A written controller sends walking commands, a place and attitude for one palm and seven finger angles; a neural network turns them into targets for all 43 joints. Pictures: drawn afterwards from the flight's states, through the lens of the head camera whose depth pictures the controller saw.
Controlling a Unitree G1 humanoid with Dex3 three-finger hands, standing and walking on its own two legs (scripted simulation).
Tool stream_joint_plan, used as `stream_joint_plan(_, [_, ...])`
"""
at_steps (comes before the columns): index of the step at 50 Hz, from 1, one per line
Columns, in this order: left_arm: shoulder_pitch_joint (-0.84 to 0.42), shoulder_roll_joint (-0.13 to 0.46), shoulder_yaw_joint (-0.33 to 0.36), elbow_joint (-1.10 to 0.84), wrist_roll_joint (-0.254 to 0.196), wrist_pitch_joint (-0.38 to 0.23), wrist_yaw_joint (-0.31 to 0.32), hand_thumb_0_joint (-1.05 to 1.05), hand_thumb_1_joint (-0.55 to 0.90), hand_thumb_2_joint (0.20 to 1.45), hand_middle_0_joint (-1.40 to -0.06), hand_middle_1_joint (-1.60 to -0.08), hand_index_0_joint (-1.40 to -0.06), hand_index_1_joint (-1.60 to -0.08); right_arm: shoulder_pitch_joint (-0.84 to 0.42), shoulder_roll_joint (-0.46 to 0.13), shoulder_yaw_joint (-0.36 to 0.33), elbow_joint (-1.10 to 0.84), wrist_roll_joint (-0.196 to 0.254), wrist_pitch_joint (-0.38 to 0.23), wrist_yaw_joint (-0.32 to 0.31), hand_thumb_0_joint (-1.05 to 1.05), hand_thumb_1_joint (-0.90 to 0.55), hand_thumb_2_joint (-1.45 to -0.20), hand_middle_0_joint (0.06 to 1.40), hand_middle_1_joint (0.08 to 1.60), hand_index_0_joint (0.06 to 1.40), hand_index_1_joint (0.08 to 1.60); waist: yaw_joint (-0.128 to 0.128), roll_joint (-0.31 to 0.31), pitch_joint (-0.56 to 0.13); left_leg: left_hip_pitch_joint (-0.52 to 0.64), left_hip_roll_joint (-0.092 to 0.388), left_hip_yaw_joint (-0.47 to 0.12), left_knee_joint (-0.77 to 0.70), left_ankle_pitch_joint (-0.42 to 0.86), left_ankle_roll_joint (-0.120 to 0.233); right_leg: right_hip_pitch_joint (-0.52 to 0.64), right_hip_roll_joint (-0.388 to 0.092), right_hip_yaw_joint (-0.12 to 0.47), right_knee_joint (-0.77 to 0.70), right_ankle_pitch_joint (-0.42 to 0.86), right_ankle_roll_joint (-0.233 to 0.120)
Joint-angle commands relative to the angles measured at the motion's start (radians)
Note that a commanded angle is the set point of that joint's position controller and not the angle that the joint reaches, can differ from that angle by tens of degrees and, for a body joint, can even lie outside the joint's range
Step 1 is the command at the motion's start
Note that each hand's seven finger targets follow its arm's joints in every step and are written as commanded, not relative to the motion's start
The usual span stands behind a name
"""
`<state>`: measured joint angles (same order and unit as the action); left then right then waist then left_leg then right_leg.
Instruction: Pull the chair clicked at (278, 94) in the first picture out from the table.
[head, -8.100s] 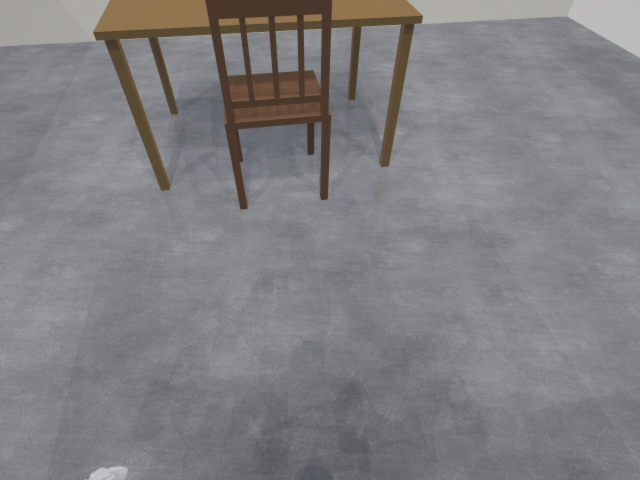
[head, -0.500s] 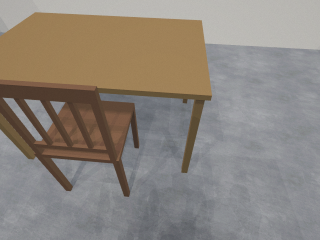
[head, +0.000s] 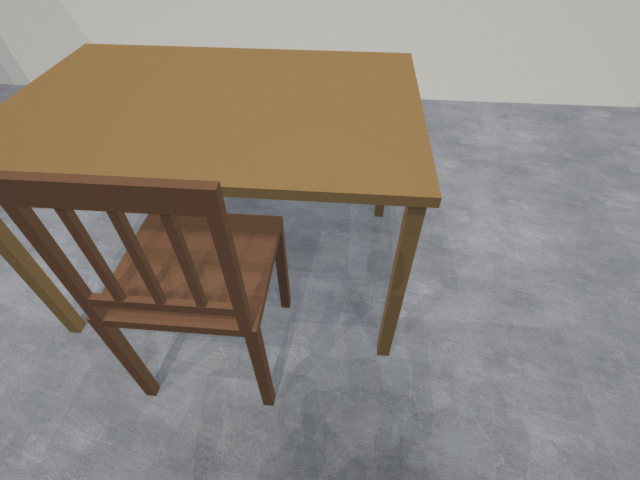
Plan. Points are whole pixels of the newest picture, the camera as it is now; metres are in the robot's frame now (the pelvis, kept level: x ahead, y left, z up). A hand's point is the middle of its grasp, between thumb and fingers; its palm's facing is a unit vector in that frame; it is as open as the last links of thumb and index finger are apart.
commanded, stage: look again from close up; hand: left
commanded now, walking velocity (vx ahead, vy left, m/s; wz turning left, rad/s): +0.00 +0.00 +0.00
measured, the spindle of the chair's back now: (140, 260) +0.52 +0.39 -0.10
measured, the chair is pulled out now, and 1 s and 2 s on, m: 0.00 0.00 0.00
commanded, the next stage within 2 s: shuffle to correct the standing spot in 0.48 s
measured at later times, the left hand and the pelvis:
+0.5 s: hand out of the picture +0.01 +0.16 -0.17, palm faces +0.02 -0.99 -0.17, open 7.4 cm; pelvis +0.02 +0.00 +0.00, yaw -1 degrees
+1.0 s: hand out of the picture +0.04 +0.19 -0.19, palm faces +0.05 -0.98 -0.18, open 7.4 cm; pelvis +0.06 +0.02 -0.01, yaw -1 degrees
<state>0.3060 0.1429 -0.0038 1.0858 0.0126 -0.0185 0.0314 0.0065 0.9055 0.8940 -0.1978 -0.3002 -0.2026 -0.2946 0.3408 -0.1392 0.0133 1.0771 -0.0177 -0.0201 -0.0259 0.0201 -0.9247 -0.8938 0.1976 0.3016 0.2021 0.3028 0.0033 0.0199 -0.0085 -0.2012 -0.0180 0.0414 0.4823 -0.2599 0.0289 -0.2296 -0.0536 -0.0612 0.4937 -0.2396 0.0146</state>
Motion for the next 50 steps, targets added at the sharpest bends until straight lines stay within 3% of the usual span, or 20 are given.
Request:
stream_joint_plan(1, [0.061,0.083,0.015,-0.023,0.002,-0.008,0.004,0.0,0.9,0.9,-0.2,-0.3,-0.2,-0.3,0.04,-0.106,-0.016,-0.027,0.001,-0.022,0.0,0.0,-0.9,-0.9,0.2,0.3,0.2,0.3,0.004,0.006,0.097,-0.111,0.116,-0.13,-0.177,0.007,0.014,0.03,-0.047,0.065,-0.076,0.021,-0.045])
stream_joint_plan(7, [0.052,0.091,0.016,-0.012,0.001,-0.009,0.004,0.0,0.9,0.9,-0.2,-0.3,-0.2,-0.3,0.03,-0.107,-0.013,-0.007,0.004,-0.025,-0.004,0.0,-0.9,-0.9,0.2,0.3,0.2,0.3,0.003,0.002,0.081,-0.068,0.116,-0.108,-0.157,0.103,0.011,0.045,-0.055,0.067,-0.079,0.076,-0.042])
stream_joint_plan(20, [0.059,0.089,0.014,0.006,0.003,-0.009,0.005,0.0,0.9,0.9,-0.2,-0.3,-0.2,-0.3,0.01,-0.101,-0.014,0.022,0.007,-0.021,-0.006,0.0,-0.9,-0.9,0.2,0.3,0.2,0.3,-0.001,-0.032,0.071,-0.015,0.114,-0.089,-0.138,0.136,0.008,0.038,-0.059,0.078,-0.091,0.107,-0.041])
stream_joint_plan(29, [0.061,0.087,0.015,0.011,0.002,-0.008,0.005,0.0,0.9,0.9,-0.2,-0.3,-0.2,-0.3,0.002,-0.095,-0.012,0.034,0.006,-0.022,-0.009,0.0,-0.9,-0.9,0.2,0.3,0.2,0.3,0.002,-0.014,0.067,-0.009,0.114,-0.083,-0.133,0.159,0.005,0.05,-0.061,0.082,-0.092,0.132,-0.043])
stream_joint_plan(32, [0.072,0.094,0.023,0.007,0.009,-0.006,0.004,0.0,0.9,0.9,-0.2,-0.3,-0.2,-0.3,0.016,-0.091,-0.014,0.035,0.002,-0.011,-0.003,0.0,-0.9,-0.9,0.2,0.3,0.2,0.3,0.007,-0.04,0.089,-0.048,0.092,-0.061,-0.1,-0.001,0.008,0.039,-0.072,0.101,-0.096,-0.044,-0.062])
stream_joint_plan(36, [0.1,0.133,0.044,-0.008,0.011,-0.001,0.0,0.0,0.9,0.9,-0.2,-0.3,-0.2,-0.3,0.012,-0.076,-0.015,0.009,-0.005,0.002,0.007,0.0,-0.9,-0.9,0.2,0.3,0.2,0.3,0.019,-0.121,0.152,-0.16,0.032,-0.008,0.012,-0.129,-0.004,0.022,-0.138,0.207,-0.176,-0.267,-0.113])
stream_joint_plan(38, [0.12,0.152,0.059,-0.019,0.01,-0.003,0.002,0.0,0.9,0.9,-0.2,-0.3,-0.2,-0.3,0.014,-0.067,-0.017,-0.007,-0.007,0.002,0.009,0.0,-0.9,-0.9,0.2,0.3,0.2,0.3,0.022,-0.17,0.146,-0.18,0.029,0.017,0.095,-0.117,-0.007,0.022,-0.2,0.27,-0.222,-0.281,-0.15])
stream_joint_plan(41, [0.105,0.156,0.073,-0.04,0.014,-0.006,0.003,0.0,0.9,0.9,-0.2,-0.3,-0.2,-0.3,0.038,-0.057,-0.02,-0.012,-0.006,-0.007,0.012,0.0,-0.9,-0.9,0.2,0.3,0.2,0.3,0.006,-0.127,0.141,-0.121,0.032,0.019,0.06,-0.09,-0.005,-0.015,-0.205,0.237,-0.169,-0.181,-0.158])
stream_joint_plan(42, [0.09,0.146,0.073,-0.047,0.013,-0.005,0.002,0.0,0.9,0.9,-0.2,-0.3,-0.2,-0.3,0.068,-0.057,-0.018,-0.004,-0.005,-0.013,0.011,0.0,-0.9,-0.9,0.2,0.3,0.2,0.3,-0.006,-0.092,0.128,-0.062,0.036,0.009,-0.003,-0.048,0.0,-0.035,-0.17,0.184,-0.107,-0.118,-0.145])
stream_joint_plan(43, [0.063,0.121,0.066,-0.053,0.013,0.0,-0.001,0.0,0.9,0.9,-0.2,-0.3,-0.2,-0.3,0.106,-0.072,-0.017,0.013,-0.004,-0.022,0.01,0.0,-0.9,-0.9,0.2,0.3,0.2,0.3,-0.021,0.004,0.113,0.009,0.071,-0.052,-0.067,0.096,0.016,-0.058,-0.09,0.087,0.011,-0.054,-0.106])
stream_joint_plan(44, [0.05,0.081,0.053,-0.06,0.014,0.003,-0.001,0.0,0.9,0.9,-0.2,-0.3,-0.2,-0.3,0.151,-0.114,-0.023,0.03,-0.006,-0.029,0.002,0.0,-0.9,-0.9,0.2,0.3,0.2,0.3,-0.028,0.149,0.076,0.097,0.173,-0.171,-0.096,0.366,0.061,-0.112,-0.012,-0.02,0.156,-0.05,-0.06])
stream_joint_plan(45, [0.032,0.055,0.039,-0.065,0.012,0.002,0.004,0.0,0.9,0.9,-0.2,-0.3,-0.2,-0.3,0.165,-0.13,-0.023,0.037,-0.002,-0.029,-0.013,0.0,-0.9,-0.9,0.2,0.3,0.2,0.3,-0.027,0.225,0.081,0.159,0.251,-0.239,-0.111,0.698,0.117,-0.188,0.02,-0.044,0.217,-0.184,-0.028])
stream_joint_plan(46, [0.021,0.054,0.032,-0.064,0.006,0.003,0.01,0.0,0.9,0.9,-0.2,-0.3,-0.2,-0.3,0.159,-0.116,-0.016,0.036,-0.002,-0.028,-0.023,0.0,-0.9,-0.9,0.2,0.3,0.2,0.3,-0.025,0.172,0.074,0.196,0.279,-0.251,-0.086,0.944,0.153,-0.209,0.008,-0.011,0.248,-0.277,-0.027])
stream_joint_plan(47, [0.013,0.052,0.034,-0.062,0.0,0.004,0.013,0.0,0.9,0.9,-0.2,-0.3,-0.2,-0.3,0.138,-0.118,-0.016,0.029,-0.001,-0.028,-0.028,0.0,-0.9,-0.9,0.2,0.3,0.2,0.3,-0.014,0.123,0.077,0.198,0.277,-0.228,-0.062,1.071,0.157,-0.186,-0.006,0.011,0.219,-0.273,-0.029])
stream_joint_plan(49, [0.05,0.067,0.039,-0.043,-0.005,0.003,0.012,0.0,0.9,0.9,-0.2,-0.3,-0.2,-0.3,0.073,-0.135,-0.023,0.012,0.008,-0.027,-0.034,0.0,-0.9,-0.9,0.2,0.3,0.2,0.3,0.016,0.094,0.055,0.191,0.222,-0.151,-0.029,1.067,0.104,-0.081,-0.016,0.009,0.056,-0.094,-0.028])
stream_joint_plan(50, [0.066,0.09,0.044,-0.035,-0.005,-0.001,0.011,0.0,0.9,0.9,-0.2,-0.3,-0.2,-0.3,0.052,-0.135,-0.028,0.005,0.012,-0.029,-0.037,0.0,-0.9,-0.9,0.2,0.3,0.2,0.3,0.022,0.076,0.039,0.174,0.194,-0.131,-0.013,1.031,0.069,-0.015,-0.015,0.018,-0.002,0.063,-0.033])
